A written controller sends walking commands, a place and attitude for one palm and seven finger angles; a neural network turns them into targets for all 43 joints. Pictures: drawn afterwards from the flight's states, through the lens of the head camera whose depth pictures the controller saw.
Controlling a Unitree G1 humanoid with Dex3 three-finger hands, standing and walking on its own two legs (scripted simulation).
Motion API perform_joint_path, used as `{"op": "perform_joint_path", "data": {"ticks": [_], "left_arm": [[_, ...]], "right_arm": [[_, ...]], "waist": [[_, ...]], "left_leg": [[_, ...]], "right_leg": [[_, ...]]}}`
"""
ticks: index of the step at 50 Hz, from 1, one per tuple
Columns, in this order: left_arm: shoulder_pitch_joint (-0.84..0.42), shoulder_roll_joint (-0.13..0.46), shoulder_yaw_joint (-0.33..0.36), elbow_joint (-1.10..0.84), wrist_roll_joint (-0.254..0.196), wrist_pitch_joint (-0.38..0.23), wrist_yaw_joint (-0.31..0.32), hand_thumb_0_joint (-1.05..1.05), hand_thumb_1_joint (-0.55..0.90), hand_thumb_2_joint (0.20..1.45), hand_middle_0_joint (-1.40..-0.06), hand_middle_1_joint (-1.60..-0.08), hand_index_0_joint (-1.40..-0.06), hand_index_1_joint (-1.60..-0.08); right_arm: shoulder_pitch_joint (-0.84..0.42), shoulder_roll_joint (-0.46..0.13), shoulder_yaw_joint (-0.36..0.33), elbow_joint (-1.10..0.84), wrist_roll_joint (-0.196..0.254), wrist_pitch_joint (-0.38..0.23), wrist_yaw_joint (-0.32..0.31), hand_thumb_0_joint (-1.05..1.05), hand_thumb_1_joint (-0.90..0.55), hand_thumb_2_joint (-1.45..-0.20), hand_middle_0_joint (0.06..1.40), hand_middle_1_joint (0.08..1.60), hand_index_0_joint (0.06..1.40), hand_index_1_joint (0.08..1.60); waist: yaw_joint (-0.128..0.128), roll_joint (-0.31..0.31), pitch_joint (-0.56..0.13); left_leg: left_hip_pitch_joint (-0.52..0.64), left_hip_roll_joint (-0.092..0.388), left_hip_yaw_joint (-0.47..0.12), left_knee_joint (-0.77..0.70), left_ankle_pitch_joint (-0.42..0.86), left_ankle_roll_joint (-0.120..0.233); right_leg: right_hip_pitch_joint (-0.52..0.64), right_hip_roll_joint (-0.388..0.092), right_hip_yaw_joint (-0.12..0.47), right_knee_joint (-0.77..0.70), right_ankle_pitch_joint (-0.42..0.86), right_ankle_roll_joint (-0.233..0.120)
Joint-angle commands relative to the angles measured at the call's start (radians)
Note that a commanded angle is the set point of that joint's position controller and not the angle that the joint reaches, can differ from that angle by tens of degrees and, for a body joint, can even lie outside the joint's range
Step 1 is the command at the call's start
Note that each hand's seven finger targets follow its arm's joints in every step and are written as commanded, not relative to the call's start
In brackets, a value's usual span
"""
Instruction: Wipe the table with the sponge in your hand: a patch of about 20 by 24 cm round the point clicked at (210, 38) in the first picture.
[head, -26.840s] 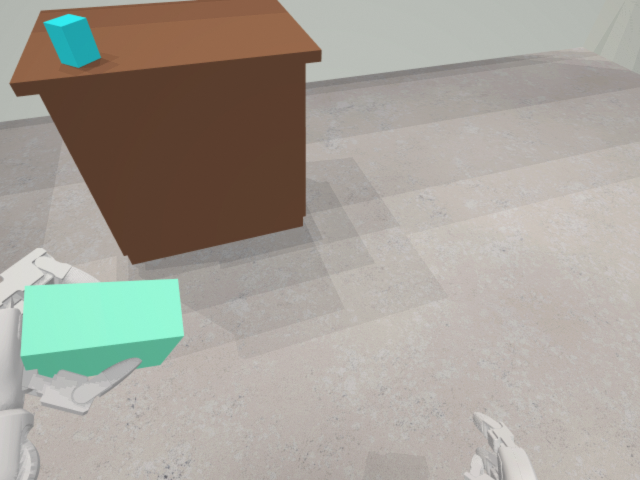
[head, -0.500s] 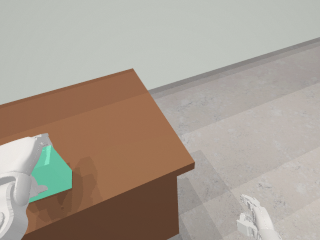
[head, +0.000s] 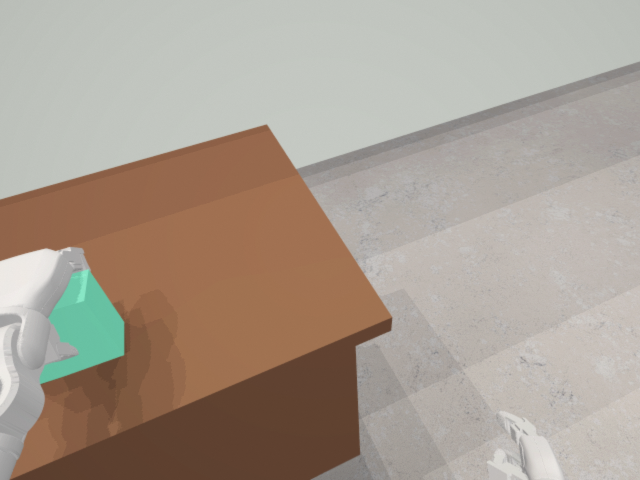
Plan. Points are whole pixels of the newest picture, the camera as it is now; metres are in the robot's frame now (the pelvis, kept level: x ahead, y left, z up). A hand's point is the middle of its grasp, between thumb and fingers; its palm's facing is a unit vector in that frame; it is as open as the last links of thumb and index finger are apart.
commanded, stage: wipe forward along the first lane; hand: left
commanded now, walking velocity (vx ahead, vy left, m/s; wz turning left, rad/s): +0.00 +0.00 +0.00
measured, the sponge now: (65, 338) +0.24 +0.37 +0.07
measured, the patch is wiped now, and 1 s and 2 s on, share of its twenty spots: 0.30 0.45 0.60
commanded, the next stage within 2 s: slide across to the middle lane in 1.14 s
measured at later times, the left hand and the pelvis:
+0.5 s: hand (58, 283) +0.29 +0.38 +0.11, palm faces -0.10 +0.00 -1.00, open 9.9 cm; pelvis -0.01 -0.01 +0.00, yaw +0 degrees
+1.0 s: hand (61, 252) +0.34 +0.41 +0.11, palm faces -0.15 +0.02 -0.99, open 9.9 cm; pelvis +0.00 +0.00 -0.01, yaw +0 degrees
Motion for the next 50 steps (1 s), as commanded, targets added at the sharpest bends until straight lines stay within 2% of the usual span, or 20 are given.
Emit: {"op": "perform_joint_path", "data": {"ticks": [1,3,5,8,9,11,13,16,18,21,23,26,28,30,35,38,39,41,48,50], "left_arm": [[-0.232,0.250,0.087,0.000,0.041,-0.025,0.044,0.000,0.100,1.300,-1.200,-1.600,-1.200,-1.600],[-0.265,0.249,0.079,0.021,0.048,-0.030,0.048,0.000,0.100,1.300,-1.200,-1.600,-1.200,-1.600],[-0.257,0.220,0.056,0.059,0.049,-0.033,0.052,0.000,0.100,1.300,-1.200,-1.600,-1.200,-1.600],[-0.304,0.283,0.094,0.138,0.050,-0.038,0.050,0.000,0.100,1.300,-1.200,-1.600,-1.200,-1.600],[-0.333,0.255,0.060,0.150,0.055,-0.042,0.047,0.000,0.100,1.300,-1.200,-1.600,-1.200,-1.600],[-0.361,0.264,0.059,0.192,0.059,-0.053,0.046,0.000,0.100,1.300,-1.200,-1.600,-1.200,-1.600],[-0.394,0.288,0.065,0.220,0.071,-0.061,0.041,0.000,0.100,1.300,-1.200,-1.600,-1.200,-1.600],[-0.397,0.258,0.036,0.251,0.079,-0.082,0.039,0.000,0.100,1.300,-1.200,-1.600,-1.200,-1.600],[-0.396,0.313,0.080,0.298,0.080,-0.091,0.035,0.000,0.100,1.300,-1.200,-1.600,-1.200,-1.600],[-0.462,0.299,0.053,0.337,0.082,-0.116,0.035,0.000,0.100,1.300,-1.200,-1.600,-1.200,-1.600],[-0.478,0.359,0.097,0.362,0.084,-0.134,0.038,0.000,0.100,1.300,-1.200,-1.600,-1.200,-1.600],[-0.540,0.331,0.057,0.414,0.100,-0.157,0.042,0.000,0.100,1.300,-1.200,-1.600,-1.200,-1.600],[-0.549,0.380,0.095,0.424,0.101,-0.172,0.047,0.000,0.100,1.300,-1.200,-1.600,-1.200,-1.600],[-0.566,0.379,0.087,0.471,0.110,-0.181,0.051,0.000,0.100,1.300,-1.200,-1.600,-1.200,-1.600],[-0.645,0.370,0.054,0.522,0.122,-0.210,0.053,0.000,0.100,1.300,-1.200,-1.600,-1.200,-1.600],[-0.671,0.433,0.102,0.565,0.125,-0.230,0.055,0.000,0.100,1.300,-1.200,-1.600,-1.200,-1.600],[-0.702,0.405,0.068,0.576,0.125,-0.236,0.056,0.000,0.100,1.300,-1.200,-1.600,-1.200,-1.600],[-0.721,0.407,0.064,0.610,0.136,-0.247,0.059,0.000,0.100,1.300,-1.200,-1.600,-1.200,-1.600],[-0.777,0.422,0.069,0.639,0.152,-0.286,0.072,0.000,0.100,1.300,-1.200,-1.600,-1.200,-1.600],[-0.740,0.418,0.071,0.679,0.158,-0.287,0.082,0.000,0.100,1.300,-1.200,-1.600,-1.200,-1.600]], "right_arm": [[-0.134,-0.122,-0.053,-0.143,-0.003,-0.050,-0.009,0.000,-0.900,-0.900,0.200,0.300,0.200,0.300],[-0.146,-0.119,-0.049,-0.146,0.003,-0.052,-0.009,0.000,-0.900,-0.900,0.200,0.300,0.200,0.300],[-0.118,-0.122,-0.057,-0.137,-0.001,-0.049,-0.006,0.000,-0.900,-0.900,0.200,0.300,0.200,0.300],[-0.115,-0.134,-0.053,-0.128,0.005,-0.041,-0.007,0.000,-0.900,-0.900,0.200,0.300,0.200,0.300],[-0.102,-0.135,-0.057,-0.122,0.004,-0.039,-0.008,0.000,-0.900,-0.900,0.200,0.300,0.200,0.300],[-0.087,-0.139,-0.059,-0.117,0.006,-0.037,-0.007,0.000,-0.900,-0.900,0.200,0.300,0.200,0.300],[-0.094,-0.138,-0.052,-0.124,0.009,-0.035,-0.006,0.000,-0.900,-0.900,0.200,0.300,0.200,0.300],[-0.063,-0.140,-0.064,-0.122,0.007,-0.031,0.000,0.000,-0.900,-0.900,0.200,0.300,0.200,0.300],[-0.060,-0.145,-0.059,-0.121,0.009,-0.022,0.002,0.000,-0.900,-0.900,0.200,0.300,0.200,0.300],[-0.032,-0.148,-0.064,-0.117,0.010,-0.018,0.001,0.000,-0.900,-0.900,0.200,0.300,0.200,0.300],[-0.033,-0.151,-0.060,-0.119,0.012,-0.017,0.000,0.000,-0.900,-0.900,0.200,0.300,0.200,0.300],[0.001,-0.154,-0.067,-0.107,0.013,-0.016,0.002,0.000,-0.900,-0.900,0.200,0.300,0.200,0.300],[0.000,-0.154,-0.067,-0.112,0.014,-0.015,0.001,0.000,-0.900,-0.900,0.200,0.300,0.200,0.300],[0.029,-0.158,-0.073,-0.099,0.013,-0.008,0.002,0.000,-0.900,-0.900,0.200,0.300,0.200,0.300],[0.055,-0.159,-0.073,-0.092,0.016,-0.004,0.005,0.000,-0.900,-0.900,0.200,0.300,0.200,0.300],[0.069,-0.164,-0.073,-0.087,0.017,0.001,0.006,0.000,-0.900,-0.900,0.200,0.300,0.200,0.300],[0.082,-0.164,-0.074,-0.084,0.017,0.002,0.006,0.000,-0.900,-0.900,0.200,0.300,0.200,0.300],[0.095,-0.167,-0.075,-0.076,0.019,0.004,0.009,0.000,-0.900,-0.900,0.200,0.300,0.200,0.300],[0.128,-0.165,-0.083,-0.071,0.020,0.013,0.018,0.000,-0.900,-0.900,0.200,0.300,0.200,0.300],[0.143,-0.170,-0.087,-0.064,0.018,0.022,0.021,0.000,-0.900,-0.900,0.200,0.300,0.200,0.300]], "waist": [[-0.028,-0.126,-0.102],[-0.028,-0.093,-0.095],[-0.032,-0.127,-0.110],[-0.033,-0.161,-0.111],[-0.046,-0.167,-0.119],[-0.051,-0.173,-0.110],[-0.046,-0.127,-0.102],[-0.052,-0.139,-0.134],[-0.043,-0.142,-0.133],[-0.065,-0.162,-0.117],[-0.053,-0.131,-0.111],[-0.071,-0.151,-0.114],[-0.059,-0.123,-0.150],[-0.071,-0.155,-0.153],[-0.084,-0.119,-0.170],[-0.076,-0.133,-0.194],[-0.091,-0.142,-0.186],[-0.094,-0.146,-0.175],[-0.092,-0.102,-0.242],[-0.092,-0.126,-0.233]], "left_leg": [[0.034,-0.033,0.000,-0.052,0.092,0.038],[0.032,-0.034,-0.002,-0.058,0.077,0.037],[0.027,-0.035,0.000,-0.047,0.085,0.040],[-0.005,-0.034,0.001,-0.046,0.064,0.040],[-0.008,-0.037,0.008,-0.039,0.055,0.042],[-0.016,-0.036,0.011,-0.034,0.042,0.043],[-0.031,-0.036,0.005,-0.043,0.030,0.041],[-0.027,-0.038,0.009,-0.024,0.045,0.045],[-0.055,-0.036,0.006,-0.022,0.048,0.045],[-0.071,-0.037,0.014,-0.012,0.022,0.048],[-0.088,-0.036,0.010,-0.016,0.014,0.048],[-0.096,-0.036,0.014,-0.003,-0.003,0.050],[-0.099,-0.036,0.013,-0.001,0.008,0.052],[-0.108,-0.036,0.018,0.011,0.010,0.054],[-0.115,-0.035,0.018,0.017,0.009,0.056],[-0.133,-0.032,0.014,0.016,0.025,0.056],[-0.132,-0.034,0.019,0.023,0.022,0.059],[-0.144,-0.031,0.017,0.023,0.011,0.058],[-0.116,-0.024,0.009,0.027,0.079,0.058],[-0.121,-0.023,0.012,0.037,0.081,0.058]], "right_leg": [[-0.030,-0.002,0.051,-0.099,0.137,-0.005],[-0.046,0.001,0.065,-0.104,0.109,-0.015],[-0.041,-0.002,0.044,-0.093,0.131,-0.008],[-0.036,-0.001,0.067,-0.093,0.124,-0.009],[-0.039,-0.004,0.053,-0.092,0.117,-0.001],[-0.054,-0.005,0.054,-0.094,0.111,0.003],[-0.066,-0.003,0.062,-0.093,0.085,-0.008],[-0.060,-0.005,0.052,-0.084,0.117,-0.003],[-0.050,-0.004,0.069,-0.079,0.130,-0.010],[-0.075,-0.006,0.056,-0.080,0.108,0.001],[-0.079,-0.004,0.069,-0.080,0.090,-0.008],[-0.107,-0.004,0.055,-0.073,0.074,-0.001],[-0.088,-0.006,0.073,-0.070,0.085,-0.008],[-0.088,-0.006,0.065,-0.067,0.099,-0.001],[-0.108,-0.005,0.064,-0.059,0.099,-0.004],[-0.089,-0.005,0.074,-0.054,0.126,-0.008],[-0.094,-0.007,0.068,-0.053,0.131,-0.002],[-0.117,-0.005,0.062,-0.052,0.117,-0.002],[-0.114,0.001,0.059,-0.036,0.181,-0.015],[-0.123,0.004,0.053,-0.034,0.188,-0.013]]}}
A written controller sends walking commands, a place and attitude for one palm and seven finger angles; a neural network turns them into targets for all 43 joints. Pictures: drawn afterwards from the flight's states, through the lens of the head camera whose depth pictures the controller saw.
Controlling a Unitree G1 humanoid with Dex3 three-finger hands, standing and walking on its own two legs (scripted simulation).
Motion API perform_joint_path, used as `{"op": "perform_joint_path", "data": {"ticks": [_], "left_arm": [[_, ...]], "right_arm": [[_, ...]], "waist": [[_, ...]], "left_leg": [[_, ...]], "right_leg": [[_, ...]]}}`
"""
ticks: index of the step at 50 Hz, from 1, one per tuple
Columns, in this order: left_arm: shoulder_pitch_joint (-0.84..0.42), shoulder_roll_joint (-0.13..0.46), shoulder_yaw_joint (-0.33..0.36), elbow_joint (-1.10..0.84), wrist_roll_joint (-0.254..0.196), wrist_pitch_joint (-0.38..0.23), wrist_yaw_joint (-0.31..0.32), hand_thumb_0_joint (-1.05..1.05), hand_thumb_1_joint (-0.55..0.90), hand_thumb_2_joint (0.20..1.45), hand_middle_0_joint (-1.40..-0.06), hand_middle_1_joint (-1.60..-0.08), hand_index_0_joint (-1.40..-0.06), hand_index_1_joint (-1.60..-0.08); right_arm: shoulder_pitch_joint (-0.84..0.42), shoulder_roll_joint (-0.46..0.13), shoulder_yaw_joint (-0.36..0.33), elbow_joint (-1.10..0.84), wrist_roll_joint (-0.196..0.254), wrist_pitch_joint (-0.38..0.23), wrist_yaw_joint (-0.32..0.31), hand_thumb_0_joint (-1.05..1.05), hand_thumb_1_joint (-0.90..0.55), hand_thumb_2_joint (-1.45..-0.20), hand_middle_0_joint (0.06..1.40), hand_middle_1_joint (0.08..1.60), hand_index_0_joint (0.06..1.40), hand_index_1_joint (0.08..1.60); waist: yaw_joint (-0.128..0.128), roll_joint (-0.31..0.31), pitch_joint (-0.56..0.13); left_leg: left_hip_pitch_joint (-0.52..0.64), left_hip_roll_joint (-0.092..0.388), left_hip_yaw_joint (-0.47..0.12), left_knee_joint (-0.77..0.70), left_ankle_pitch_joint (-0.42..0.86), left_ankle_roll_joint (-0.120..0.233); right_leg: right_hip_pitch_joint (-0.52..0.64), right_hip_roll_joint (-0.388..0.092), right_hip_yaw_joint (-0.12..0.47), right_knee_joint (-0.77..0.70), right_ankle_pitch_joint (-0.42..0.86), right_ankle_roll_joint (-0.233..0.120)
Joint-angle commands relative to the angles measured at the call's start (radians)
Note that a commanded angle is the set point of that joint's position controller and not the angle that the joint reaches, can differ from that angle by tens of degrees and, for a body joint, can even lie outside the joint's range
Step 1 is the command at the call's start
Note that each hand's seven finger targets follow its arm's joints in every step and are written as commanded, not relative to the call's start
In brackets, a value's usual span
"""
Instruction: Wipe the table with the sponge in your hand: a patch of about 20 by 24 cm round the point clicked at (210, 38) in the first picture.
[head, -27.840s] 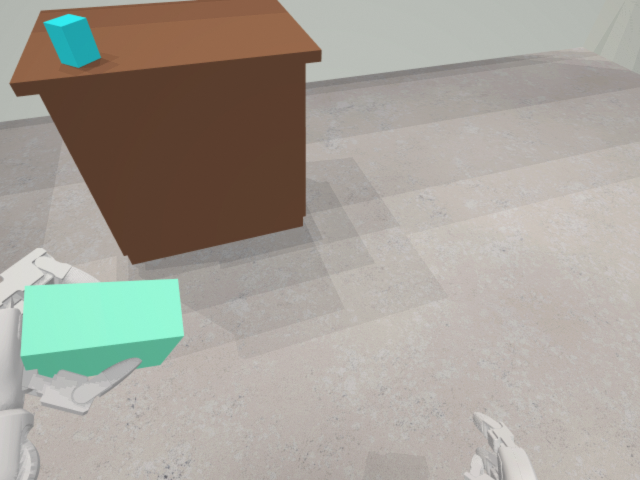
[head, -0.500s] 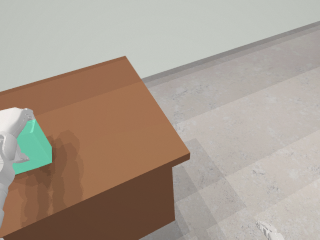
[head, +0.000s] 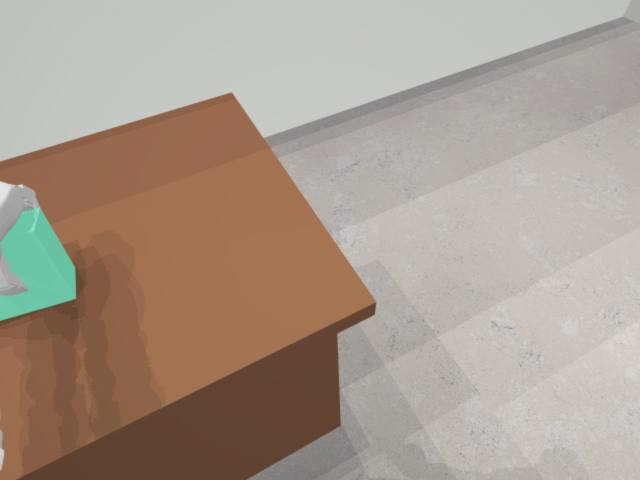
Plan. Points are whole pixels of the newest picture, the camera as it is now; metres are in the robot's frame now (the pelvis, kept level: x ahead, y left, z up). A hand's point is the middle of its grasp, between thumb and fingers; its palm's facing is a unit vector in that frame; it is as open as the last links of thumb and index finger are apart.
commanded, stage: wipe forward along the first lane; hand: left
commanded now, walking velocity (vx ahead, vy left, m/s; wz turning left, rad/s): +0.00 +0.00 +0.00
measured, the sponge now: (14, 278) +0.32 +0.42 +0.08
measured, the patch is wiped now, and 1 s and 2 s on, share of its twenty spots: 0.45 0.60 0.65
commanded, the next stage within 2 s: slide across to the middle lane in 0.14 s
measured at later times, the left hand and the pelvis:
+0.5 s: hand (12, 222) +0.38 +0.42 +0.12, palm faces -0.11 +0.03 -0.99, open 9.9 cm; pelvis +0.02 +0.03 +0.00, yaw +0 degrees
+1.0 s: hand (69, 204) +0.41 +0.36 +0.12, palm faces -0.03 +0.00 -1.00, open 9.9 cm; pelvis +0.04 +0.03 +0.01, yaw +1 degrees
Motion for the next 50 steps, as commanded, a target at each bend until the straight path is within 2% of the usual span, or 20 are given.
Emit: {"op": "perform_joint_path", "data": {"ticks": [1,3,7,9,10,17,18,21,23,30,33,36,38,40,42,43,44,48,49,50], "left_arm": [[-0.210,0.256,0.037,-0.060,0.026,-0.006,0.056,0.000,0.100,1.300,-1.200,-1.600,-1.200,-1.600],[-0.230,0.260,0.045,-0.070,0.018,-0.017,0.059,0.000,0.100,1.300,-1.200,-1.600,-1.200,-1.600],[-0.269,0.311,0.064,-0.007,0.027,-0.004,0.076,0.000,0.100,1.300,-1.200,-1.600,-1.200,-1.600],[-0.301,0.316,0.055,0.007,0.034,-0.004,0.074,0.000,0.100,1.300,-1.200,-1.600,-1.200,-1.600],[-0.317,0.284,0.021,0.012,0.040,0.000,0.073,0.000,0.100,1.300,-1.200,-1.600,-1.200,-1.600],[-0.367,0.233,-0.027,-0.059,0.031,-0.003,0.058,0.000,0.100,1.300,-1.200,-1.600,-1.200,-1.600],[-0.395,0.219,-0.031,-0.118,0.018,-0.020,0.053,0.000,0.100,1.300,-1.200,-1.600,-1.200,-1.600],[-0.334,0.197,-0.017,-0.132,-0.012,-0.020,0.072,0.000,0.100,1.300,-1.200,-1.600,-1.200,-1.600],[-0.373,0.140,-0.047,-0.202,-0.048,-0.023,0.075,0.000,0.100,1.300,-1.200,-1.600,-1.200,-1.600],[-0.390,0.108,-0.077,-0.322,-0.050,0.088,0.107,0.000,0.100,1.300,-1.200,-1.600,-1.200,-1.600],[-0.384,0.109,-0.066,-0.334,-0.047,0.144,0.105,0.000,0.100,1.300,-1.200,-1.600,-1.200,-1.600],[-0.397,0.026,-0.141,-0.357,-0.041,0.194,0.095,0.000,0.100,1.300,-1.200,-1.600,-1.200,-1.600],[-0.400,0.057,-0.110,-0.372,-0.040,0.214,0.092,0.000,0.100,1.300,-1.200,-1.600,-1.200,-1.600],[-0.386,0.001,-0.156,-0.383,-0.036,0.237,0.086,0.000,0.100,1.300,-1.200,-1.600,-1.200,-1.600],[-0.392,0.004,-0.155,-0.396,-0.031,0.260,0.081,0.000,0.100,1.300,-1.200,-1.600,-1.200,-1.600],[-0.383,0.051,-0.106,-0.408,-0.033,0.265,0.079,0.000,0.100,1.300,-1.200,-1.600,-1.200,-1.600],[-0.383,-0.004,-0.156,-0.416,-0.030,0.272,0.077,0.000,0.100,1.300,-1.200,-1.600,-1.200,-1.600],[-0.385,0.026,-0.128,-0.426,-0.027,0.310,0.066,0.000,0.100,1.300,-1.200,-1.600,-1.200,-1.600],[-0.396,-0.006,-0.160,-0.429,-0.029,0.315,0.064,0.000,0.100,1.300,-1.200,-1.600,-1.200,-1.600],[-0.397,0.013,-0.144,-0.412,-0.023,0.324,0.062,0.000,0.100,1.300,-1.200,-1.600,-1.200,-1.600]], "right_arm": [[-0.005,-0.143,-0.057,-0.106,-0.005,-0.026,-0.001,0.000,-0.900,-0.900,0.200,0.300,0.200,0.300],[-0.008,-0.141,-0.056,-0.107,-0.003,-0.025,0.002,0.000,-0.900,-0.900,0.200,0.300,0.200,0.300],[0.006,-0.153,-0.055,-0.096,0.001,-0.018,0.002,0.000,-0.900,-0.900,0.200,0.300,0.200,0.300],[0.016,-0.155,-0.054,-0.089,0.001,-0.019,0.001,0.000,-0.900,-0.900,0.200,0.300,0.200,0.300],[0.015,-0.153,-0.054,-0.091,0.002,-0.019,0.003,0.000,-0.900,-0.900,0.200,0.300,0.200,0.300],[0.014,-0.142,-0.056,-0.103,0.001,-0.017,0.007,0.000,-0.900,-0.900,0.200,0.300,0.200,0.300],[0.006,-0.133,-0.056,-0.109,0.001,-0.022,0.006,0.000,-0.900,-0.900,0.200,0.300,0.200,0.300],[0.000,-0.131,-0.061,-0.105,0.001,-0.020,0.006,0.000,-0.900,-0.900,0.200,0.300,0.200,0.300],[-0.027,-0.121,-0.058,-0.112,0.006,-0.028,0.008,0.000,-0.900,-0.900,0.200,0.300,0.200,0.300],[-0.081,-0.118,-0.055,-0.111,-0.001,-0.029,0.021,0.000,-0.900,-0.900,0.200,0.300,0.200,0.300],[-0.110,-0.118,-0.045,-0.114,-0.003,-0.029,0.025,0.000,-0.900,-0.900,0.200,0.300,0.200,0.300],[-0.118,-0.111,-0.043,-0.118,-0.006,-0.025,0.028,0.000,-0.900,-0.900,0.200,0.300,0.200,0.300],[-0.135,-0.111,-0.036,-0.124,-0.009,-0.029,0.029,0.000,-0.900,-0.900,0.200,0.300,0.200,0.300],[-0.132,-0.107,-0.038,-0.128,-0.012,-0.026,0.032,0.000,-0.900,-0.900,0.200,0.300,0.200,0.300],[-0.141,-0.106,-0.036,-0.130,-0.014,-0.024,0.033,0.000,-0.900,-0.900,0.200,0.300,0.200,0.300],[-0.150,-0.110,-0.030,-0.135,-0.015,-0.025,0.033,0.000,-0.900,-0.900,0.200,0.300,0.200,0.300],[-0.146,-0.104,-0.031,-0.137,-0.018,-0.025,0.034,0.000,-0.900,-0.900,0.200,0.300,0.200,0.300],[-0.166,-0.107,-0.022,-0.141,-0.018,-0.019,0.035,0.000,-0.900,-0.900,0.200,0.300,0.200,0.300],[-0.160,-0.105,-0.024,-0.140,-0.020,-0.020,0.034,0.000,-0.900,-0.900,0.200,0.300,0.200,0.300],[-0.156,-0.108,-0.025,-0.134,-0.019,-0.017,0.033,0.000,-0.900,-0.900,0.200,0.300,0.200,0.300]], "waist": [[-0.026,-0.107,-0.196],[-0.022,-0.087,-0.203],[-0.040,-0.124,-0.148],[-0.043,-0.093,-0.155],[-0.051,-0.077,-0.154],[-0.053,-0.052,-0.224],[-0.047,-0.026,-0.269],[-0.040,-0.035,-0.239],[-0.042,-0.030,-0.246],[-0.029,0.036,-0.246],[-0.018,0.013,-0.247],[-0.033,-0.019,-0.247],[-0.018,-0.007,-0.261],[-0.027,-0.014,-0.271],[-0.027,-0.029,-0.287],[-0.011,-0.005,-0.293],[-0.021,-0.025,-0.299],[-0.013,-0.030,-0.276],[-0.023,-0.038,-0.280],[-0.025,-0.053,-0.270]], "left_leg": [[0.086,-0.037,0.024,-0.053,0.109,0.059],[0.095,-0.034,0.019,-0.065,0.129,0.057],[0.057,-0.035,0.021,-0.068,0.076,0.059],[0.076,-0.034,0.013,-0.075,0.089,0.057],[0.089,-0.031,0.014,-0.074,0.086,0.057],[0.178,-0.020,0.000,-0.080,0.152,0.056],[0.216,-0.017,-0.012,-0.090,0.192,0.053],[0.239,-0.014,-0.016,-0.092,0.195,0.052],[0.281,-0.009,-0.035,-0.114,0.225,0.044],[0.361,-0.003,-0.067,-0.151,0.266,0.011],[0.361,-0.003,-0.065,-0.165,0.297,0.003],[0.383,-0.002,-0.073,-0.162,0.314,-0.003],[0.390,-0.003,-0.075,-0.170,0.337,-0.010],[0.412,-0.004,-0.072,-0.157,0.378,-0.012],[0.420,-0.007,-0.060,-0.147,0.401,-0.005],[0.413,-0.007,-0.062,-0.157,0.421,-0.012],[0.423,-0.011,-0.058,-0.146,0.444,-0.011],[0.401,-0.013,-0.047,-0.150,0.457,-0.008],[0.410,-0.016,-0.042,-0.143,0.459,-0.002],[0.404,-0.016,-0.038,-0.143,0.453,0.001]], "right_leg": [[0.082,-0.014,0.069,-0.100,0.212,-0.008],[0.082,-0.012,0.067,-0.099,0.223,-0.014],[0.058,-0.010,0.064,-0.113,0.167,-0.005],[0.041,-0.007,0.056,-0.107,0.157,-0.011],[0.022,-0.006,0.052,-0.108,0.146,-0.011],[0.042,-0.006,0.052,-0.121,0.182,-0.017],[0.056,-0.005,0.049,-0.116,0.202,-0.023],[0.049,-0.004,0.044,-0.128,0.191,-0.022],[0.044,-0.005,0.032,-0.129,0.195,-0.023],[0.049,-0.005,0.012,-0.132,0.173,-0.027],[0.081,-0.007,0.014,-0.142,0.197,-0.031],[0.080,-0.009,0.005,-0.141,0.201,-0.024],[0.097,-0.009,0.006,-0.144,0.210,-0.031],[0.101,-0.010,0.000,-0.141,0.227,-0.027],[0.120,-0.014,0.007,-0.147,0.260,-0.024],[0.135,-0.013,0.008,-0.144,0.264,-0.032],[0.140,-0.014,0.002,-0.137,0.282,-0.028],[0.158,-0.016,0.008,-0.143,0.315,-0.030],[0.164,-0.017,0.004,-0.139,0.330,-0.026],[0.165,-0.017,0.004,-0.141,0.338,-0.025]]}}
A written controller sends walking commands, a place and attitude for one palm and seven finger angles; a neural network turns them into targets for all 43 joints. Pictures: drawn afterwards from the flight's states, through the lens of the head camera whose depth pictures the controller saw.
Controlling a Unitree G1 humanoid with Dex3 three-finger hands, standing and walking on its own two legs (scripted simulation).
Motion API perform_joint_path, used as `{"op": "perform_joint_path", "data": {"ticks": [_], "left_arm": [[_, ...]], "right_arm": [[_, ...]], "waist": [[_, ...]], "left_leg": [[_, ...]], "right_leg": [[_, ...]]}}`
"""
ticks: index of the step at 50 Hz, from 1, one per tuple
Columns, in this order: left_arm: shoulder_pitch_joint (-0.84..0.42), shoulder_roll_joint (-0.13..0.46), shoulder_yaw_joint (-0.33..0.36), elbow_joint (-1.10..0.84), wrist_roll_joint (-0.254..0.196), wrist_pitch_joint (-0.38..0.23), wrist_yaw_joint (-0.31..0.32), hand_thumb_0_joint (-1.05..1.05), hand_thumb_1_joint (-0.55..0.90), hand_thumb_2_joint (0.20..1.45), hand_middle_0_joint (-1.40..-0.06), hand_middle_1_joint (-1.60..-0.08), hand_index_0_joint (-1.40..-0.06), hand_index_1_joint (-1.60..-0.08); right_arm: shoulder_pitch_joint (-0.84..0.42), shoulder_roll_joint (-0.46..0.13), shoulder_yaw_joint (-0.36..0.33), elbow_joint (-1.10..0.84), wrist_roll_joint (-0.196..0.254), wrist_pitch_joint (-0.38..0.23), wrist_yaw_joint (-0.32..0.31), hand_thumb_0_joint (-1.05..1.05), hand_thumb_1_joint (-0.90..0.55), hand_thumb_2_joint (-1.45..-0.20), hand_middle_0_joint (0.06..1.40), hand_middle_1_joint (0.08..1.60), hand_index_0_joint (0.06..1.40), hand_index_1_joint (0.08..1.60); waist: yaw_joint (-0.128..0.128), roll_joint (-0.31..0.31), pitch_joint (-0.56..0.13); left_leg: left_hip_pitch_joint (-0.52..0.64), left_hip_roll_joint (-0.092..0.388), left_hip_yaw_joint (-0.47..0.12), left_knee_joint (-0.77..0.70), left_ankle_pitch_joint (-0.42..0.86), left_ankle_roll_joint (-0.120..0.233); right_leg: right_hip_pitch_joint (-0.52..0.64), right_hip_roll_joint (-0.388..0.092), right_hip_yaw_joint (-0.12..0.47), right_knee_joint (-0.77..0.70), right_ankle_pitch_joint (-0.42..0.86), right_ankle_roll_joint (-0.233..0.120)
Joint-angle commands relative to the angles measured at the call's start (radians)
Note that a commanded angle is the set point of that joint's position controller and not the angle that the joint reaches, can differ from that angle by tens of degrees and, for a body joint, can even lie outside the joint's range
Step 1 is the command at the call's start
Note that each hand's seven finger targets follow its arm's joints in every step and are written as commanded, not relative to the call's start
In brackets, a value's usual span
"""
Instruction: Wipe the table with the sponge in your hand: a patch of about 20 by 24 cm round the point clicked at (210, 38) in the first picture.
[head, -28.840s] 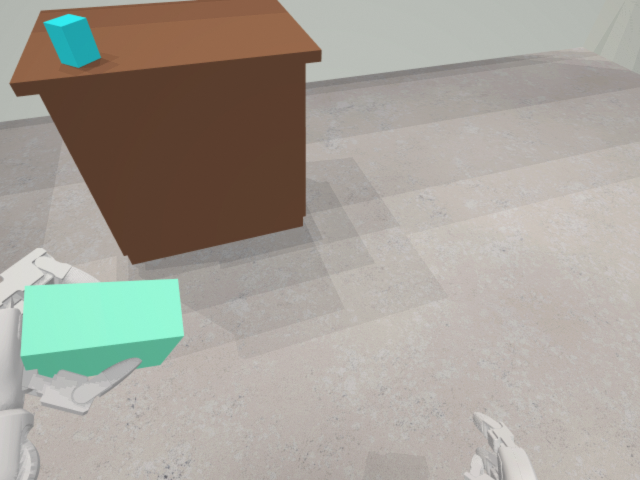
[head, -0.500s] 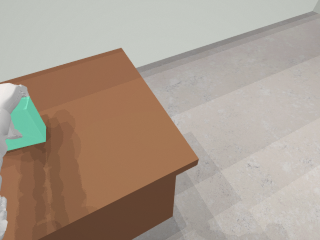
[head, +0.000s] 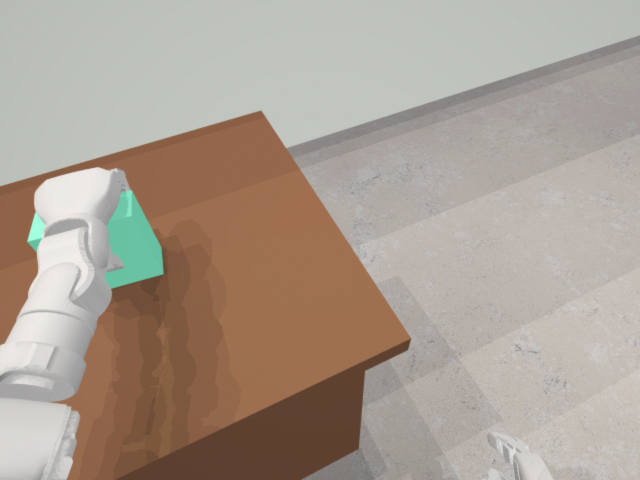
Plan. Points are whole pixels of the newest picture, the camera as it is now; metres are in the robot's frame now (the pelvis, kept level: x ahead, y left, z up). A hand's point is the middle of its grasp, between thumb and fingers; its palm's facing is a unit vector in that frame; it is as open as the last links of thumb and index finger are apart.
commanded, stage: wipe back along the middle lane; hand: left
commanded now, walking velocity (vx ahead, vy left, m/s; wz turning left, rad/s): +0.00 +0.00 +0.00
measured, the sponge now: (109, 254) +0.37 +0.33 +0.07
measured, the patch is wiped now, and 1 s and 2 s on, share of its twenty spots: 0.60 0.65 0.85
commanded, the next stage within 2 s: slide across to the third lane in 1.64 s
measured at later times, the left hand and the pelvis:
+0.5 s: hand (115, 246) +0.35 +0.30 +0.11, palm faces +0.00 -0.02 -1.00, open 9.9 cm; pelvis +0.01 -0.02 +0.00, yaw -2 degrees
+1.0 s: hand (114, 278) +0.31 +0.28 +0.11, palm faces +0.06 -0.02 -1.00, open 9.9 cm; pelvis -0.01 -0.02 +0.00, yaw -2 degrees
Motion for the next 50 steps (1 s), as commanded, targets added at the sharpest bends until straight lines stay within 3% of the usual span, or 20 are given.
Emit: {"op": "perform_joint_path", "data": {"ticks": [1,2,3,4,6,8,12,13,14,15,18,21,27,28,29,33,36,43,44,50], "left_arm": [[-0.352,0.238,0.067,-0.158,0.016,0.013,0.008,0.000,0.100,1.300,-1.200,-1.600,-1.200,-1.600],[-0.321,0.226,0.062,-0.171,0.017,0.016,0.004,0.000,0.100,1.300,-1.200,-1.600,-1.200,-1.600],[-0.287,0.268,0.106,-0.189,0.017,0.017,-0.001,0.000,0.100,1.300,-1.200,-1.600,-1.200,-1.600],[-0.279,0.206,0.051,-0.212,0.015,0.016,-0.006,0.000,0.100,1.300,-1.200,-1.600,-1.200,-1.600],[-0.221,0.189,0.049,-0.237,0.012,0.020,-0.014,0.000,0.100,1.300,-1.200,-1.600,-1.200,-1.600],[-0.157,0.218,0.089,-0.253,0.001,0.027,-0.018,0.000,0.100,1.300,-1.200,-1.600,-1.200,-1.600],[-0.058,0.198,0.089,-0.284,-0.016,0.045,-0.020,0.000,0.100,1.300,-1.200,-1.600,-1.200,-1.600],[-0.028,0.244,0.137,-0.274,-0.021,0.052,-0.020,0.000,0.100,1.300,-1.200,-1.600,-1.200,-1.600],[-0.031,0.199,0.087,-0.270,-0.022,0.059,-0.022,0.000,0.100,1.300,-1.200,-1.600,-1.200,-1.600],[-0.025,0.206,0.096,-0.261,-0.023,0.066,-0.023,0.000,0.100,1.300,-1.200,-1.600,-1.200,-1.600],[0.036,0.241,0.130,-0.290,-0.033,0.082,-0.030,0.000,0.100,1.300,-1.200,-1.600,-1.200,-1.600],[0.111,0.214,0.120,-0.320,-0.038,0.083,-0.034,0.000,0.100,1.300,-1.200,-1.600,-1.200,-1.600],[0.190,0.185,0.103,-0.341,-0.049,0.103,-0.043,0.000,0.100,1.300,-1.200,-1.600,-1.200,-1.600],[0.181,0.204,0.118,-0.349,-0.050,0.109,-0.045,0.000,0.100,1.300,-1.200,-1.600,-1.200,-1.600],[0.174,0.167,0.085,-0.368,-0.048,0.110,-0.043,0.000,0.100,1.300,-1.200,-1.600,-1.200,-1.600],[0.281,0.151,0.104,-0.422,-0.065,0.122,-0.037,0.000,0.100,1.300,-1.200,-1.600,-1.200,-1.600],[0.318,0.082,0.057,-0.473,-0.077,0.136,-0.028,0.000,0.100,1.300,-1.200,-1.600,-1.200,-1.600],[0.309,0.096,0.067,-0.512,-0.073,0.197,-0.012,0.000,0.100,1.300,-1.200,-1.600,-1.200,-1.600],[0.319,0.051,0.027,-0.522,-0.073,0.202,-0.013,0.000,0.100,1.300,-1.200,-1.600,-1.200,-1.600],[0.390,-0.007,-0.009,-0.590,-0.075,0.223,-0.013,0.000,0.100,1.300,-1.200,-1.600,-1.200,-1.600]], "right_arm": [[-0.038,-0.145,-0.051,-0.106,-0.006,-0.030,-0.010,0.000,-0.900,-0.900,0.200,0.300,0.200,0.300],[-0.039,-0.143,-0.051,-0.115,-0.007,-0.029,-0.008,0.000,-0.900,-0.900,0.200,0.300,0.200,0.300],[-0.051,-0.147,-0.048,-0.121,-0.008,-0.029,-0.008,0.000,-0.900,-0.900,0.200,0.300,0.200,0.300],[-0.050,-0.140,-0.050,-0.126,-0.009,-0.028,-0.007,0.000,-0.900,-0.900,0.200,0.300,0.200,0.300],[-0.054,-0.140,-0.053,-0.133,-0.008,-0.024,0.001,0.000,-0.900,-0.900,0.200,0.300,0.200,0.300],[-0.068,-0.142,-0.050,-0.143,-0.008,-0.024,0.002,0.000,-0.900,-0.900,0.200,0.300,0.200,0.300],[-0.077,-0.143,-0.054,-0.150,-0.004,-0.020,0.006,0.000,-0.900,-0.900,0.200,0.300,0.200,0.300],[-0.091,-0.146,-0.049,-0.150,-0.004,-0.019,0.005,0.000,-0.900,-0.900,0.200,0.300,0.200,0.300],[-0.087,-0.144,-0.047,-0.148,-0.002,-0.018,0.003,0.000,-0.900,-0.900,0.200,0.300,0.200,0.300],[-0.082,-0.146,-0.051,-0.143,0.000,-0.017,0.003,0.000,-0.900,-0.900,0.200,0.300,0.200,0.300],[-0.111,-0.148,-0.046,-0.157,0.002,-0.018,0.003,0.000,-0.900,-0.900,0.200,0.300,0.200,0.300],[-0.106,-0.142,-0.050,-0.167,0.003,-0.023,0.008,0.000,-0.900,-0.900,0.200,0.300,0.200,0.300],[-0.127,-0.139,-0.045,-0.183,0.008,-0.024,0.007,0.000,-0.900,-0.900,0.200,0.300,0.200,0.300],[-0.140,-0.143,-0.042,-0.182,0.010,-0.022,0.007,0.000,-0.900,-0.900,0.200,0.300,0.200,0.300],[-0.135,-0.139,-0.045,-0.182,0.009,-0.022,0.007,0.000,-0.900,-0.900,0.200,0.300,0.200,0.300],[-0.161,-0.133,-0.044,-0.198,0.008,-0.027,0.011,0.000,-0.900,-0.900,0.200,0.300,0.200,0.300],[-0.168,-0.126,-0.047,-0.205,0.010,-0.030,0.016,0.000,-0.900,-0.900,0.200,0.300,0.200,0.300],[-0.211,-0.125,-0.040,-0.202,0.011,-0.030,0.006,0.000,-0.900,-0.900,0.200,0.300,0.200,0.300],[-0.214,-0.118,-0.038,-0.207,0.013,-0.032,0.006,0.000,-0.900,-0.900,0.200,0.300,0.200,0.300],[-0.231,-0.107,-0.033,-0.217,0.011,-0.044,0.013,0.000,-0.900,-0.900,0.200,0.300,0.200,0.300]], "waist": [[-0.039,-0.047,-0.291],[-0.034,-0.044,-0.297],[-0.017,-0.031,-0.309],[-0.030,-0.025,-0.320],[-0.029,-0.032,-0.307],[-0.014,-0.040,-0.304],[-0.016,-0.102,-0.276],[0.000,-0.088,-0.258],[-0.017,-0.095,-0.230],[-0.019,-0.120,-0.220],[0.003,-0.081,-0.222],[-0.001,-0.106,-0.240],[-0.001,-0.118,-0.176],[0.004,-0.087,-0.157],[-0.006,-0.086,-0.170],[0.016,-0.098,-0.181],[0.006,-0.117,-0.171],[0.017,-0.122,-0.135],[0.010,-0.116,-0.129],[0.020,-0.116,-0.154]], "left_leg": [[0.254,0.043,-0.038,-0.017,0.450,-0.037],[0.254,0.040,-0.035,-0.014,0.470,-0.035],[0.250,0.044,-0.038,-0.017,0.495,-0.036],[0.270,0.041,-0.033,-0.005,0.519,-0.033],[0.264,0.044,-0.029,0.004,0.531,-0.027],[0.244,0.042,-0.022,0.001,0.519,-0.018],[0.200,0.035,-0.001,0.001,0.469,-0.007],[0.174,0.034,0.004,-0.008,0.450,-0.005],[0.165,0.030,0.011,-0.009,0.423,-0.003],[0.155,0.030,0.014,-0.012,0.394,-0.002],[0.137,0.024,0.021,-0.018,0.385,-0.001],[0.142,0.024,0.029,0.000,0.405,0.002],[0.103,0.023,0.033,-0.012,0.326,0.001],[0.102,0.025,0.030,-0.018,0.321,0.000],[0.119,0.025,0.029,-0.016,0.326,0.000],[0.120,0.027,0.027,-0.011,0.338,-0.002],[0.129,0.034,0.024,-0.009,0.329,-0.005],[0.123,0.037,0.017,-0.034,0.252,-0.009],[0.128,0.036,0.017,-0.034,0.249,-0.010],[0.156,0.046,0.002,-0.030,0.265,-0.013]], "right_leg": [[0.024,0.041,-0.002,-0.017,0.350,-0.066],[0.041,0.040,0.000,-0.016,0.369,-0.066],[0.058,0.040,0.005,-0.013,0.383,-0.072],[0.057,0.039,0.004,-0.008,0.398,-0.066],[0.058,0.038,0.005,-0.008,0.422,-0.062],[0.083,0.038,0.014,-0.008,0.443,-0.065],[0.117,0.035,0.018,-0.006,0.489,-0.052],[0.129,0.034,0.028,-0.008,0.490,-0.058],[0.122,0.034,0.019,-0.005,0.487,-0.053],[0.121,0.035,0.021,-0.009,0.481,-0.050],[0.149,0.030,0.039,-0.008,0.499,-0.054],[0.168,0.030,0.037,0.002,0.547,-0.046],[0.141,0.032,0.038,-0.004,0.481,-0.042],[0.124,0.031,0.045,-0.008,0.461,-0.050],[0.119,0.033,0.037,-0.004,0.451,-0.047],[0.130,0.034,0.046,0.002,0.469,-0.049],[0.109,0.037,0.029,0.004,0.445,-0.043],[0.083,0.040,0.037,-0.006,0.336,-0.048],[0.078,0.039,0.027,-0.003,0.324,-0.046],[0.077,0.043,0.018,0.011,0.315,-0.049]]}}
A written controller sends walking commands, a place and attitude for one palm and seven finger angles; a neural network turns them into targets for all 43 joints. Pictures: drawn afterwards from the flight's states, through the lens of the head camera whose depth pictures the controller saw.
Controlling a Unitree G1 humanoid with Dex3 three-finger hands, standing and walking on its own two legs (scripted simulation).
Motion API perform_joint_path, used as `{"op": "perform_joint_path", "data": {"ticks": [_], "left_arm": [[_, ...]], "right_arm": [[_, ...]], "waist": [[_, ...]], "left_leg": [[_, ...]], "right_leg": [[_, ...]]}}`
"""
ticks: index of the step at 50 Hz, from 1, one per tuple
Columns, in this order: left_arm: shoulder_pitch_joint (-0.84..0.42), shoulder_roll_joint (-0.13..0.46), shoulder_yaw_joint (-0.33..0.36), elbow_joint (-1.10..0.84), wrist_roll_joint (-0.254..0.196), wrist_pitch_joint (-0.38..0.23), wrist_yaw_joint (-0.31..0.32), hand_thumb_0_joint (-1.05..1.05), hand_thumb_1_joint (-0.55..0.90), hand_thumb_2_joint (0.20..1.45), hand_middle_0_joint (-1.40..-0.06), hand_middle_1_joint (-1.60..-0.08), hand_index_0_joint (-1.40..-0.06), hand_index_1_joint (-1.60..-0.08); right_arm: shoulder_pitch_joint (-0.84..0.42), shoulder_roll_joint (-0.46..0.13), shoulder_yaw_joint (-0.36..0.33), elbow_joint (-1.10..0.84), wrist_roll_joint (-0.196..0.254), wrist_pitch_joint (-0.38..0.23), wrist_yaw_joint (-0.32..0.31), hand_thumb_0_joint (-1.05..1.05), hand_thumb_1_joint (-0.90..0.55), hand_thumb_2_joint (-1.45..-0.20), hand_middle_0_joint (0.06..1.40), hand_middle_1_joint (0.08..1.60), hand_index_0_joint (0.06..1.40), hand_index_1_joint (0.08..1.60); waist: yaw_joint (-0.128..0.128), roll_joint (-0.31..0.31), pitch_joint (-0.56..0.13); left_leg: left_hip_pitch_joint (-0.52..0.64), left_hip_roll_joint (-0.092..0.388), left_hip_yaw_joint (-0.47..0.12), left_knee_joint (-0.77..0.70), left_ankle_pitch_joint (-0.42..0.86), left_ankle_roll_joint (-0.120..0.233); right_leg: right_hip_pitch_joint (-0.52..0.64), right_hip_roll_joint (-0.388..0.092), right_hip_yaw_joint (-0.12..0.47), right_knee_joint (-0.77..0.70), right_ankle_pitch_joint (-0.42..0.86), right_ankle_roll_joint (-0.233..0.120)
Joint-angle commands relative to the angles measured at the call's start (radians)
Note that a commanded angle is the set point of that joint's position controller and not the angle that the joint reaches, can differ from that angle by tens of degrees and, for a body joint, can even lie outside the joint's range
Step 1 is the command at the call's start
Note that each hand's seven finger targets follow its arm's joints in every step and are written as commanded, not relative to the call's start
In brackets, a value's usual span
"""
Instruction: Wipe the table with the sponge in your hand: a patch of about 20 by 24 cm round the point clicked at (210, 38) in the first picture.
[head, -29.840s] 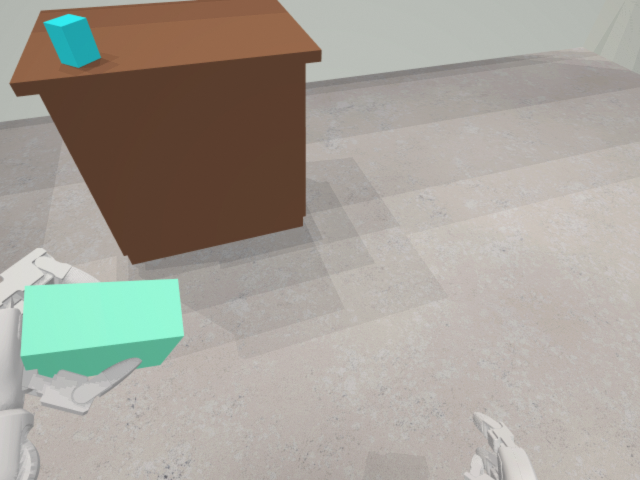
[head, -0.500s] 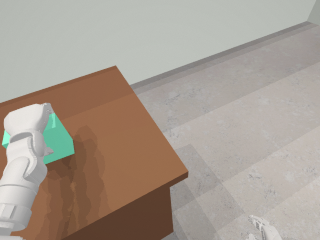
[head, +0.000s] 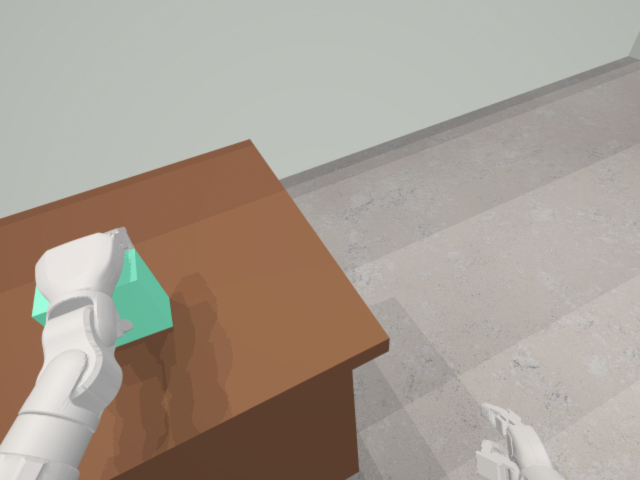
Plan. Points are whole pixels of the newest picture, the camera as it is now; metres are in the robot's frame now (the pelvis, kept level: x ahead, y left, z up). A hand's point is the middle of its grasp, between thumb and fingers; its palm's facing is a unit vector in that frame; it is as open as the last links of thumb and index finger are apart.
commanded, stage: wipe back along the middle lane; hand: left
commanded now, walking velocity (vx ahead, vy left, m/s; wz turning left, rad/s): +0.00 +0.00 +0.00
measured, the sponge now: (116, 313) +0.30 +0.31 +0.07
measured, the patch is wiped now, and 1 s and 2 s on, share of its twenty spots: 0.65 0.85 0.90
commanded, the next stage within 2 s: slide across to the third lane in 0.64 s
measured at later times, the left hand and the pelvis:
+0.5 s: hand (110, 325) +0.25 +0.27 +0.11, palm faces +0.14 -0.08 -0.99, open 9.9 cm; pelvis +0.00 +0.00 +0.00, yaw -1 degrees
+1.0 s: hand (123, 335) +0.24 +0.25 +0.11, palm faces +0.12 -0.07 -0.99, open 9.9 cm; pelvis -0.01 -0.02 +0.00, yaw +0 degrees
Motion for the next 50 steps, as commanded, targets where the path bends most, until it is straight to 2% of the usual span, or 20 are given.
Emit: {"op": "perform_joint_path", "data": {"ticks": [1,3,4,11,13,17,18,19,23,25,28,31,33,34,35,36,38,40,44,50], "left_arm": [[-0.001,0.052,0.000,-0.106,-0.045,0.012,-0.038,0.000,0.100,1.300,-1.200,-1.600,-1.200,-1.600],[0.033,0.043,0.000,-0.154,-0.050,0.020,-0.036,0.000,0.100,1.300,-1.200,-1.600,-1.200,-1.600],[0.040,-0.007,-0.040,-0.175,-0.058,0.022,-0.035,0.000,0.100,1.300,-1.200,-1.600,-1.200,-1.600],[0.150,0.006,-0.014,-0.260,-0.062,0.070,-0.023,0.000,0.100,1.300,-1.200,-1.600,-1.200,-1.600],[0.161,0.033,0.007,-0.293,-0.057,0.088,-0.019,0.000,0.100,1.300,-1.200,-1.600,-1.200,-1.600],[0.216,0.004,-0.013,-0.333,-0.060,0.100,-0.018,0.000,0.100,1.300,-1.200,-1.600,-1.200,-1.600],[0.229,0.034,0.015,-0.349,-0.056,0.104,-0.015,0.000,0.100,1.300,-1.200,-1.600,-1.200,-1.600],[0.219,-0.006,-0.024,-0.361,-0.059,0.106,-0.016,0.000,0.100,1.300,-1.200,-1.600,-1.200,-1.600],[0.227,0.031,0.006,-0.379,-0.050,0.116,-0.013,0.000,0.100,1.300,-1.200,-1.600,-1.200,-1.600],[0.224,-0.021,-0.040,-0.388,-0.055,0.116,-0.015,0.000,0.100,1.300,-1.200,-1.600,-1.200,-1.600],[0.249,-0.013,-0.033,-0.397,-0.047,0.118,-0.012,0.000,0.100,1.300,-1.200,-1.600,-1.200,-1.600],[0.269,-0.055,-0.068,-0.414,-0.057,0.115,-0.014,0.000,0.100,1.300,-1.200,-1.600,-1.200,-1.600],[0.262,-0.017,-0.037,-0.411,-0.050,0.118,-0.011,0.000,0.100,1.300,-1.200,-1.600,-1.200,-1.600],[0.286,-0.060,-0.069,-0.425,-0.058,0.115,-0.012,0.000,0.100,1.300,-1.200,-1.600,-1.200,-1.600],[0.326,-0.033,-0.038,-0.419,-0.063,0.113,-0.011,0.000,0.100,1.300,-1.200,-1.600,-1.200,-1.600],[0.292,-0.051,-0.063,-0.431,-0.063,0.114,-0.013,0.000,0.100,1.300,-1.200,-1.600,-1.200,-1.600],[0.265,-0.005,-0.028,-0.436,-0.054,0.120,-0.008,0.000,0.100,1.300,-1.200,-1.600,-1.200,-1.600],[0.197,-0.030,-0.059,-0.433,-0.048,0.121,-0.009,0.000,0.100,1.300,-1.200,-1.600,-1.200,-1.600],[0.088,-0.047,-0.101,-0.457,-0.039,0.121,-0.012,0.000,0.100,1.300,-1.200,-1.600,-1.200,-1.600],[0.004,-0.052,-0.133,-0.446,-0.030,0.111,-0.026,0.000,0.100,1.300,-1.200,-1.600,-1.200,-1.600]], "right_arm": [[-0.186,-0.102,-0.043,-0.168,-0.004,-0.062,0.003,0.000,-0.900,-0.900,0.200,0.300,0.200,0.300],[-0.203,-0.098,-0.040,-0.176,-0.005,-0.064,0.007,0.000,-0.900,-0.900,0.200,0.300,0.200,0.300],[-0.202,-0.091,-0.039,-0.180,-0.005,-0.066,0.010,0.000,-0.900,-0.900,0.200,0.300,0.200,0.300],[-0.228,-0.088,-0.036,-0.185,-0.005,-0.070,0.020,0.000,-0.900,-0.900,0.200,0.300,0.200,0.300],[-0.246,-0.089,-0.035,-0.186,-0.007,-0.066,0.019,0.000,-0.900,-0.900,0.200,0.300,0.200,0.300],[-0.255,-0.080,-0.030,-0.190,-0.006,-0.068,0.021,0.000,-0.900,-0.900,0.200,0.300,0.200,0.300],[-0.260,-0.083,-0.031,-0.188,-0.007,-0.066,0.019,0.000,-0.900,-0.900,0.200,0.300,0.200,0.300],[-0.262,-0.077,-0.027,-0.193,-0.006,-0.066,0.017,0.000,-0.900,-0.900,0.200,0.300,0.200,0.300],[-0.270,-0.084,-0.027,-0.190,-0.011,-0.064,0.010,0.000,-0.900,-0.900,0.200,0.300,0.200,0.300],[-0.268,-0.076,-0.024,-0.197,-0.007,-0.066,0.009,0.000,-0.900,-0.900,0.200,0.300,0.200,0.300],[-0.275,-0.079,-0.026,-0.196,-0.010,-0.069,0.007,0.000,-0.900,-0.900,0.200,0.300,0.200,0.300],[-0.276,-0.075,-0.027,-0.200,-0.007,-0.072,0.008,0.000,-0.900,-0.900,0.200,0.300,0.200,0.300],[-0.276,-0.080,-0.029,-0.195,-0.010,-0.073,0.004,0.000,-0.900,-0.900,0.200,0.300,0.200,0.300],[-0.279,-0.073,-0.028,-0.202,-0.008,-0.077,0.006,0.000,-0.900,-0.900,0.200,0.300,0.200,0.300],[-0.273,-0.074,-0.028,-0.198,-0.008,-0.078,0.007,0.000,-0.900,-0.900,0.200,0.300,0.200,0.300],[-0.277,-0.076,-0.025,-0.199,-0.009,-0.077,0.006,0.000,-0.900,-0.900,0.200,0.300,0.200,0.300],[-0.282,-0.083,-0.028,-0.194,-0.012,-0.075,0.001,0.000,-0.900,-0.900,0.200,0.300,0.200,0.300],[-0.275,-0.079,-0.028,-0.192,-0.011,-0.079,-0.003,0.000,-0.900,-0.900,0.200,0.300,0.200,0.300],[-0.280,-0.074,-0.028,-0.194,-0.011,-0.094,-0.012,0.000,-0.900,-0.900,0.200,0.300,0.200,0.300],[-0.287,-0.068,-0.025,-0.186,-0.012,-0.113,-0.015,0.000,-0.900,-0.900,0.200,0.300,0.200,0.300]], "waist": [[0.008,-0.151,-0.135],[0.018,-0.126,-0.145],[0.010,-0.135,-0.138],[0.025,-0.184,-0.103],[0.034,-0.156,-0.096],[0.034,-0.172,-0.090],[0.041,-0.145,-0.095],[0.030,-0.148,-0.085],[0.037,-0.132,-0.074],[0.028,-0.148,-0.065],[0.037,-0.130,-0.071],[0.028,-0.155,-0.069],[0.032,-0.157,-0.063],[0.031,-0.168,-0.077],[0.038,-0.180,-0.069],[0.029,-0.165,-0.073],[0.036,-0.155,-0.068],[0.019,-0.174,-0.056],[0.012,-0.136,-0.072],[0.013,-0.154,-0.087]], "left_leg": [[0.091,0.019,-0.028,-0.042,0.299,0.004],[0.096,0.024,-0.034,-0.047,0.305,0.001],[0.098,0.023,-0.033,-0.041,0.314,0.003],[0.080,0.026,-0.029,-0.040,0.325,-0.001],[0.079,0.026,-0.025,-0.046,0.313,-0.003],[0.076,0.026,-0.021,-0.041,0.317,-0.003],[0.081,0.027,-0.024,-0.046,0.313,-0.005],[0.081,0.028,-0.020,-0.047,0.301,-0.004],[0.078,0.028,-0.023,-0.054,0.268,-0.004],[0.077,0.030,-0.024,-0.055,0.244,-0.002],[0.080,0.029,-0.024,-0.056,0.236,-0.002],[0.075,0.031,-0.022,-0.053,0.224,0.001],[0.073,0.029,-0.027,-0.054,0.212,0.002],[0.073,0.026,-0.020,-0.047,0.221,0.005],[0.070,0.028,-0.022,-0.046,0.229,0.003],[0.069,0.027,-0.018,-0.047,0.226,0.004],[0.067,0.024,-0.020,-0.048,0.217,0.003],[0.072,0.025,-0.021,-0.044,0.212,0.007],[0.097,0.021,-0.026,-0.045,0.207,0.012],[0.115,0.017,-0.029,-0.044,0.201,0.016]], "right_leg": [[0.043,0.018,-0.015,-0.031,0.352,-0.032],[0.044,0.018,-0.009,-0.026,0.347,-0.035],[0.044,0.017,-0.022,-0.021,0.355,-0.032],[0.060,0.017,-0.013,-0.013,0.393,-0.029],[0.060,0.018,0.001,-0.012,0.384,-0.034],[0.068,0.017,0.001,-0.008,0.397,-0.031],[0.067,0.019,0.018,-0.008,0.386,-0.037],[0.061,0.017,0.004,-0.009,0.368,-0.033],[0.050,0.021,0.026,-0.014,0.333,-0.038],[0.036,0.021,0.009,-0.018,0.299,-0.034],[0.035,0.023,0.025,-0.018,0.290,-0.039],[0.037,0.019,0.015,-0.020,0.286,-0.032],[0.032,0.024,0.036,-0.021,0.275,-0.037],[0.048,0.018,0.026,-0.018,0.296,-0.032],[0.052,0.019,0.026,-0.017,0.310,-0.031],[0.052,0.017,0.028,-0.017,0.312,-0.030],[0.047,0.019,0.049,-0.019,0.309,-0.035],[0.030,0.017,0.035,-0.021,0.297,-0.030],[0.019,0.015,0.035,-0.021,0.270,-0.033],[0.019,0.012,0.034,-0.023,0.261,-0.031]]}}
